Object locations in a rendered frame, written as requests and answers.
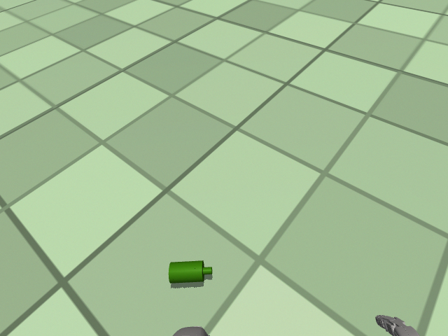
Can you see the bottle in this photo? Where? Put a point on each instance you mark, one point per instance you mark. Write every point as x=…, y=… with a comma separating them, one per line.
x=190, y=271

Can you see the right robot hand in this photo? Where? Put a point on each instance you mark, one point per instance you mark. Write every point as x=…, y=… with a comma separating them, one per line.
x=395, y=326

